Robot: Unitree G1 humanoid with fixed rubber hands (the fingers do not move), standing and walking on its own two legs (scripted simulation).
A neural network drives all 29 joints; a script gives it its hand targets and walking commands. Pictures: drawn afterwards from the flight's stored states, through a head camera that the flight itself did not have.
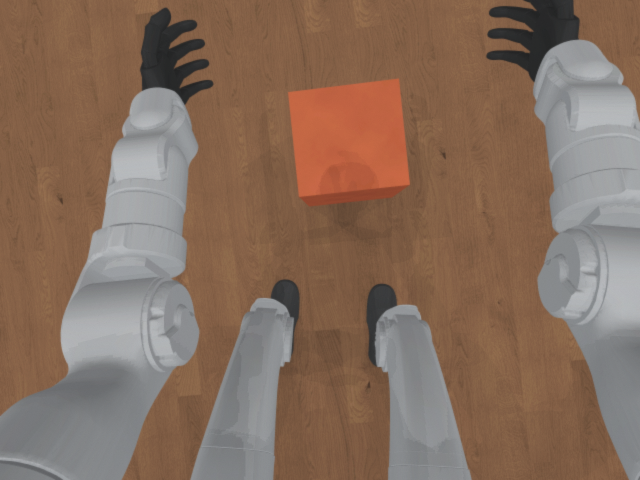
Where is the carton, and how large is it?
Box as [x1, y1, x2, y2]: [288, 79, 409, 205]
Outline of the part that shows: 398,79 288,92 299,196 308,205 391,197 409,184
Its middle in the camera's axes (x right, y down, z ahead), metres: +0.06 -0.19 +0.85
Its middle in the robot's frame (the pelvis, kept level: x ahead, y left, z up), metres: +0.54 +0.00 -0.53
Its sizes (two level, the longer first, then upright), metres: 0.210 0.200 0.250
